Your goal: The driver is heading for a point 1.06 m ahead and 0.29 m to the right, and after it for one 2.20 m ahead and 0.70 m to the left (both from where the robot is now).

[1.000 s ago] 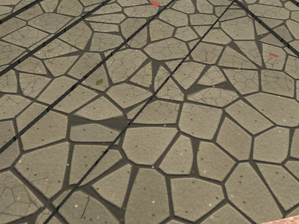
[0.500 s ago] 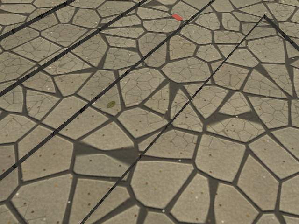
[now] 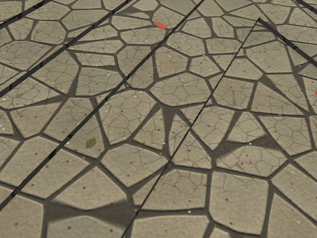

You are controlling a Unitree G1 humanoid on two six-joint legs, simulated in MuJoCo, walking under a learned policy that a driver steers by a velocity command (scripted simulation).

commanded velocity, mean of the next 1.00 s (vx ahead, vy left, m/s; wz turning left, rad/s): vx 0.50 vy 0.00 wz -0.43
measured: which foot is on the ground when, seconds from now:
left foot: down 0.00-0.34, up 0.36-0.78, down 0.80-1.00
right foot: up 0.00-0.30, down 0.32-0.80, up 0.82-1.00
